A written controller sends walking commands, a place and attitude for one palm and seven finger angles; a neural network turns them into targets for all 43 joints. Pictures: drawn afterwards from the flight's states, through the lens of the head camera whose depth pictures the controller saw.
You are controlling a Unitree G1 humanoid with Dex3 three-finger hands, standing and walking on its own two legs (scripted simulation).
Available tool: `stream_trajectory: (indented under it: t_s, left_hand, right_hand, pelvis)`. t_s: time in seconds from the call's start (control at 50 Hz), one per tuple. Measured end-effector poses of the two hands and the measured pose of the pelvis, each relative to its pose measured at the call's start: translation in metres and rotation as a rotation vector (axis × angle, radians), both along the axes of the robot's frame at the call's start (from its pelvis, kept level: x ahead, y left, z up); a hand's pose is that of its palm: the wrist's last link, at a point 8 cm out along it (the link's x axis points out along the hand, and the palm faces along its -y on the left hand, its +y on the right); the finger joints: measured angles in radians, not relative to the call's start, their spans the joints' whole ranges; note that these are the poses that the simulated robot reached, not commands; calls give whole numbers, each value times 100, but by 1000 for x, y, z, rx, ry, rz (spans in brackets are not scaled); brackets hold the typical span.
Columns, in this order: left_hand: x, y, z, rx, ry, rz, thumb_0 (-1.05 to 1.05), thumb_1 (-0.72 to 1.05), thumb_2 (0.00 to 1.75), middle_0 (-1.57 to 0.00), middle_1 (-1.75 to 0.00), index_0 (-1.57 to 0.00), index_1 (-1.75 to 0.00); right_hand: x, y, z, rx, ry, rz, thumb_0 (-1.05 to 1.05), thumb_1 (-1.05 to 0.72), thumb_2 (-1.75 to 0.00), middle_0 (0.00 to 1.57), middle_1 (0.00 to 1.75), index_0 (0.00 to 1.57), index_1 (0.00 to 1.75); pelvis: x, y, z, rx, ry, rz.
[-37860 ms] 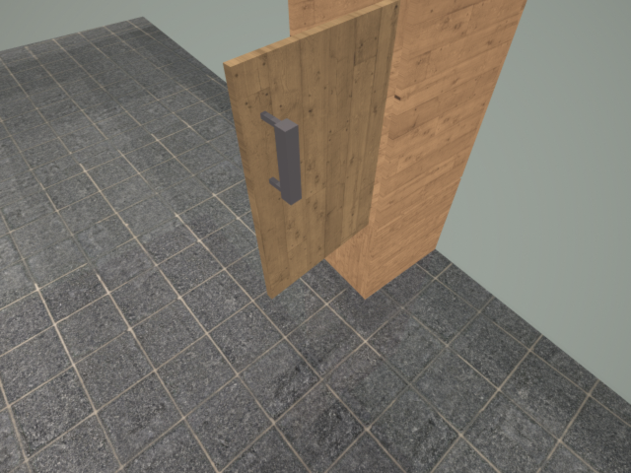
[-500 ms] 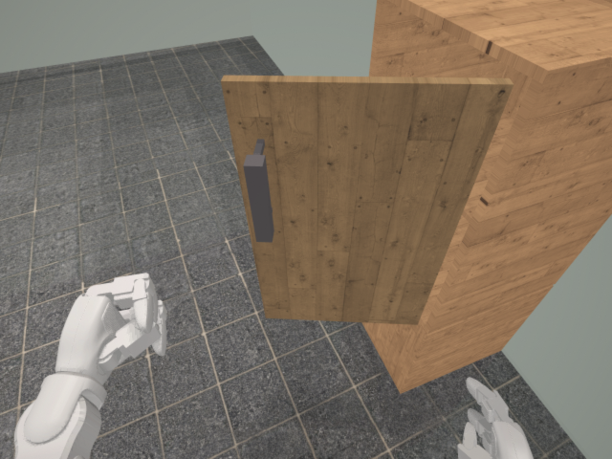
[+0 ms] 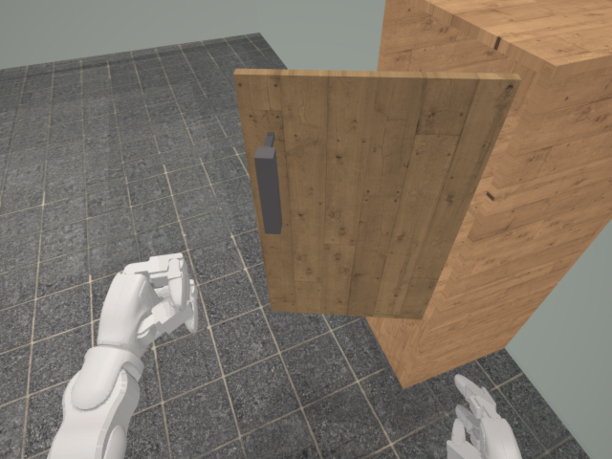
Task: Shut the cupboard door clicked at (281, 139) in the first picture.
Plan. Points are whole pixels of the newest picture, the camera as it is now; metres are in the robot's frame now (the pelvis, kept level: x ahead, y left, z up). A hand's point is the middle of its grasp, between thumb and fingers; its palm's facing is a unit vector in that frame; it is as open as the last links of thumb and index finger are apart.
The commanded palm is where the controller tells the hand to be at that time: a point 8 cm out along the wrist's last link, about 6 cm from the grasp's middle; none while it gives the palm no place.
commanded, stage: bring the fist close to the handle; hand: left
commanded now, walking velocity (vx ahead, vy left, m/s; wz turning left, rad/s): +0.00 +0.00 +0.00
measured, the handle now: (271, 184) +0.48 +0.10 +0.11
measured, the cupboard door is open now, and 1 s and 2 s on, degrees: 66 66 57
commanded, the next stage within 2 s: push the door shut along its arc in 1.20 s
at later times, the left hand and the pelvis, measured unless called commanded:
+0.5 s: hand (242, 260) +0.33 +0.11 +0.11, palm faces -0.01 -1.00 -0.02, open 3.1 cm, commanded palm +0.31 +0.16 +0.11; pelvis +0.01 -0.01 +0.00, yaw -1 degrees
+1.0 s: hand (292, 235) +0.37 +0.06 +0.12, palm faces -0.02 -1.00 -0.01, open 3.1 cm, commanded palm +0.34 +0.11 +0.11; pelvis +0.01 -0.01 +0.01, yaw -3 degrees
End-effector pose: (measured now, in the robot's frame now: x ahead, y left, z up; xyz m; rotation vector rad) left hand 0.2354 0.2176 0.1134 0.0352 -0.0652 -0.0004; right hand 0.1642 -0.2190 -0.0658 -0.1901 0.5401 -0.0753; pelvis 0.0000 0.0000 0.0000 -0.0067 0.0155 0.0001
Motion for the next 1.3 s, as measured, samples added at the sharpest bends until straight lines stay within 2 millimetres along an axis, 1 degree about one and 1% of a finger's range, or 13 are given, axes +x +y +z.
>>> stream_trajectory:
  t_s: [0.06,0.12,0.3,0.4,0.48,0.64,0.8,0.88,0.94,1.04,1.14,1.22,1.3]
  left_hand:
    - [12,-13,0,-3,2,-24,2,90,90,-130,-150,-130,-150]
    - [22,-21,0,-3,10,-28,2,89,90,-130,-150,-130,-150]
    - [47,-32,2,-9,12,-2,2,89,90,-130,-150,-130,-150]
    - [56,-39,0,-14,20,-5,2,90,90,-130,-150,-130,-150]
    - [68,-46,-1,-14,24,-9,2,90,90,-130,-150,-130,-150]
    - [92,-70,3,-26,20,-30,2,90,90,-130,-150,-130,-150]
    - [114,-94,4,-27,35,-35,2,90,90,-130,-150,-130,-150]
    - [119,-105,6,-30,24,-36,2,90,90,-130,-150,-130,-150]
    - [118,-108,6,-30,27,-33,2,90,90,-129,-150,-130,-150]
    - [111,-106,4,-22,30,-19,2,90,90,-129,-150,-130,-150]
    - [106,-101,5,-15,22,-10,2,90,90,-130,-150,-130,-150]
    - [107,-100,6,-17,18,-13,2,90,90,-130,-150,-130,-150]
    - [112,-99,5,-21,32,-15,2,90,90,-130,-150,-130,-150]
  right_hand:
    - [-3,0,0,6,7,-9,1,-90,-90,20,30,20,30]
    - [-6,-2,-1,13,18,-20,1,-90,-90,20,30,20,30]
    - [-13,-12,-6,10,75,-41,1,-90,-90,20,30,20,30]
    - [-14,-18,-8,3,100,-52,1,-90,-90,20,30,20,30]
    - [-14,-21,-10,-1,117,-57,1,-90,-90,20,30,20,30]
    - [-16,-21,-13,11,148,-65,1,-90,-90,20,30,20,30]
    - [-26,-22,-20,26,199,-84,1,-90,-90,20,30,20,30]
    - [-33,-24,-24,33,229,-94,1,-90,-90,20,30,20,30]
    - [-38,-25,-25,39,248,-103,1,-90,-90,20,30,20,30]
    - [-44,-30,-26,41,264,-116,1,-90,-90,20,30,20,30]
    - [-44,-33,-24,27,262,-116,1,-90,-90,20,30,20,30]
    - [-42,-35,-23,17,252,-113,1,-90,-90,20,30,20,30]
    - [-40,-34,-21,10,243,-112,1,-90,-90,20,30,20,30]
  pelvis:
    - [0,0,1,4,3,-7]
    - [2,-1,1,7,5,-15]
    - [5,-4,3,11,11,-25]
    - [6,-6,4,10,13,-24]
    - [6,-7,4,11,16,-23]
    - [7,-9,4,14,24,-25]
    - [7,-10,4,17,32,-33]
    - [7,-11,4,20,35,-39]
    - [8,-12,5,23,34,-45]
    - [6,-14,6,24,26,-49]
    - [2,-15,6,21,18,-42]
    - [-2,-15,6,20,16,-37]
    - [-5,-15,6,20,18,-35]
